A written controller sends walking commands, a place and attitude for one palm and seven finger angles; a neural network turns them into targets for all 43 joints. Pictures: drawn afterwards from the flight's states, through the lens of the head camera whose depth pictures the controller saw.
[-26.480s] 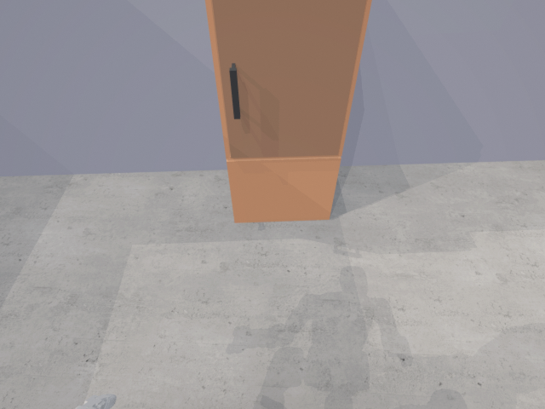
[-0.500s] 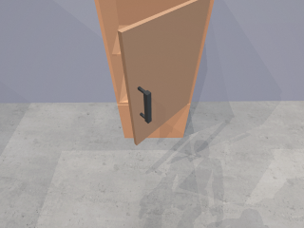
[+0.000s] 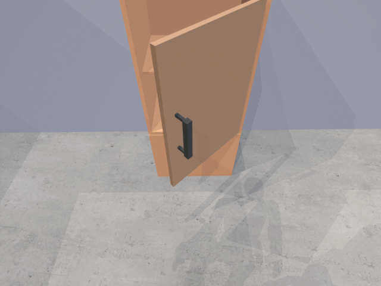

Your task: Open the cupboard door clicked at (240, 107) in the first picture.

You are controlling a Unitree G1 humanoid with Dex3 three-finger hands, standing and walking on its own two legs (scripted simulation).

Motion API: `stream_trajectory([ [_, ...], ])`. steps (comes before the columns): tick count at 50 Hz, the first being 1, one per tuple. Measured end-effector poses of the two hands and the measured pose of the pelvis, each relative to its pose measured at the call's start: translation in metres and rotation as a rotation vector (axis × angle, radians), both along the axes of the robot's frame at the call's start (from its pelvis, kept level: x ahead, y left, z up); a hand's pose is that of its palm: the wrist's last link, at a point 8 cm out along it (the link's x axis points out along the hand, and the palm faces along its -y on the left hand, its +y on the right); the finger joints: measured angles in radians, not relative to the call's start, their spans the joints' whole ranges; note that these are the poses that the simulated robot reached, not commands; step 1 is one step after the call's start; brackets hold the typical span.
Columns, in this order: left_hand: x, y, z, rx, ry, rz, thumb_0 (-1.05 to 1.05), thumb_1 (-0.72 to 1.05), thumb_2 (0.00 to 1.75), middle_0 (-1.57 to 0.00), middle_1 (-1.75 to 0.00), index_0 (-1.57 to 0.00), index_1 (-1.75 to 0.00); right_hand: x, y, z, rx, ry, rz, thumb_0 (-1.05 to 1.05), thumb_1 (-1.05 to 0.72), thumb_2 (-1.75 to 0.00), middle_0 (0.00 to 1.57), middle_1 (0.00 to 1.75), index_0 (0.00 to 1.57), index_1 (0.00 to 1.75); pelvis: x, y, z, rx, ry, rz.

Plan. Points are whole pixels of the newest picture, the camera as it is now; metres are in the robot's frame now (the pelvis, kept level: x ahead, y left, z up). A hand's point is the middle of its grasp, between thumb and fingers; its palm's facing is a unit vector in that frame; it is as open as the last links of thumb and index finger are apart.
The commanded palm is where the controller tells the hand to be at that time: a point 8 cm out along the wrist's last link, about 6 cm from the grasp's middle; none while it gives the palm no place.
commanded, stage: walk to a spot facing it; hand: left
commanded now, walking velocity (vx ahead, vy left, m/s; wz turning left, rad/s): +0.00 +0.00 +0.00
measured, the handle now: (183, 136) +0.55 +0.06 -0.06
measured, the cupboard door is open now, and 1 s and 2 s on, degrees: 44 44 44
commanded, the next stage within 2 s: none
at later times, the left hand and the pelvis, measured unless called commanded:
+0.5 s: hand out of the picture +0.06 +0.17 -0.17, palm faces -0.12 -0.95 -0.27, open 7.4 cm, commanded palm none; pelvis -0.02 -0.03 -0.01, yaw -11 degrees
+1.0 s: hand out of the picture +0.12 +0.13 -0.19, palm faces -0.36 -0.91 -0.22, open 7.4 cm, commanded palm none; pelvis +0.00 -0.04 -0.02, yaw -26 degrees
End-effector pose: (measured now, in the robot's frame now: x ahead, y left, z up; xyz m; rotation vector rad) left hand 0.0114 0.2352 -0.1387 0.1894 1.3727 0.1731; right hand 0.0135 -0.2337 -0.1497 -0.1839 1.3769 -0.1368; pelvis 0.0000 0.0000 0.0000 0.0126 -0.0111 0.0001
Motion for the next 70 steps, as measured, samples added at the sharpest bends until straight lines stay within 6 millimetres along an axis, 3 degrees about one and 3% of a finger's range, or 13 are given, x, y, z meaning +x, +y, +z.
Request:
stream_trajectory([
  [9, 0.01, 0.001, -0.001, 0.008, -0.005, -0.012, 0.01, 0.91, 0.9, -0.2, -0.3, -0.2, -0.3, 0.001, -0.004, -0.001, -0.013, -0.003, -0.022, 0.0, -0.91, -0.9, 0.2, 0.29, 0.2, 0.3, 0.001, -0.001, -0.001, -0.001, 0.004, -0.026],
  [17, 0.017, -0.001, -0.009, 0.005, 0.033, -0.072, 0.01, 0.91, 0.9, -0.21, -0.3, -0.2, -0.3, -0.019, -0.01, -0.008, -0.023, -0.017, -0.122, 0.0, -0.91, -0.9, 0.2, 0.29, 0.2, 0.3, -0.009, -0.006, -0.011, 0.016, 0.013, -0.11],
  [23, 0.041, -0.013, -0.001, 0.029, -0.002, -0.123, 0.01, 0.91, 0.9, -0.2, -0.3, -0.2, -0.3, -0.044, -0.029, -0.017, -0.016, 0.001, -0.161, 0.0, -0.91, -0.9, 0.2, 0.29, 0.2, 0.3, -0.018, -0.02, -0.013, 0.02, 0.005, -0.165],
  [28, 0.062, -0.034, -0.002, 0.061, -0.073, -0.187, 0.01, 0.91, 0.9, -0.2, -0.3, -0.2, -0.3, -0.052, -0.061, -0.031, 0.0, -0.007, -0.211, 0.01, -0.9, -0.9, 0.2, 0.29, 0.2, 0.3, -0.022, -0.048, -0.025, 0.016, 0.009, -0.212],
  [34, 0.064, -0.06, 0.001, 0.053, -0.043, -0.247, 0.01, 0.91, 0.9, -0.2, -0.3, -0.2, -0.3, -0.031, -0.099, -0.009, -0.043, -0.091, -0.266, 0.01, -0.91, -0.9, 0.2, 0.29, 0.2, 0.3, -0.027, -0.064, -0.013, 0.021, 0.021, -0.275],
  [39, 0.07, -0.073, 0.002, 0.025, -0.015, -0.303, 0.01, 0.91, 0.9, -0.21, -0.3, -0.2, -0.3, -0.004, -0.116, 0.013, -0.087, -0.205, -0.303, 0.01, -0.91, -0.9, 0.2, 0.29, 0.2, 0.3, -0.023, -0.066, -0.005, 0.028, 0.04, -0.342],
  [45, 0.091, -0.071, -0.004, 0.0, -0.023, -0.353, 0.01, 0.91, 0.9, -0.21, -0.3, -0.2, -0.3, 0.019, -0.112, 0.028, -0.121, -0.29, -0.335, 0.01, -0.91, -0.9, 0.2, 0.29, 0.2, 0.3, -0.014, -0.056, -0.006, 0.016, 0.048, -0.413],
  [49, 0.115, -0.061, -0.017, -0.017, -0.031, -0.391, 0.01, 0.91, 0.9, -0.21, -0.3, -0.2, -0.3, 0.02, -0.098, 0.03, -0.15, -0.327, -0.361, 0.01, -0.91, -0.9, 0.2, 0.29, 0.2, 0.3, -0.004, -0.043, -0.014, -0.01, 0.06, -0.454],
  [52, 0.141, -0.058, -0.021, -0.028, -0.051, -0.43, 0.01, 0.91, 0.9, -0.21, -0.3, -0.2, -0.3, 0.002, -0.084, 0.03, -0.164, -0.292, -0.37, 0.0, -0.91, -0.9, 0.2, 0.29, 0.2, 0.3, -0.002, -0.037, -0.014, -0.016, 0.049, -0.482],
  [59, 0.196, -0.077, -0.005, -0.04, -0.119, -0.556, 0.01, 0.91, 0.9, -0.2, -0.3, -0.19, -0.3, -0.07, -0.056, 0.03, -0.139, -0.129, -0.477, 0.01, -0.9, -0.89, 0.2, 0.29, 0.2, 0.3, 0.0, -0.038, -0.003, -0.042, 0.052, -0.572],
  [66, 0.231, -0.138, 0.001, -0.028, -0.146, -0.743, 0.01, 0.91, 0.9, -0.2, -0.3, -0.19, -0.3, -0.15, -0.049, 0.008, -0.097, -0.035, -0.668, 0.01, -0.9, -0.9, 0.2, 0.29, 0.2, 0.3, -0.004, -0.056, -0.012, -0.019, 0.043, -0.687],
  [70, 0.239, -0.177, 0.002, -0.017, -0.205, -0.829, 0.01, 0.91, 0.9, -0.2, -0.3, -0.19, -0.3, -0.187, -0.054, -0.011, -0.08, 0.014, -0.765, 0.01, -0.9, -0.9, 0.2, 0.29, 0.2, 0.3, -0.009, -0.068, -0.023, -0.008, 0.03, -0.736],
])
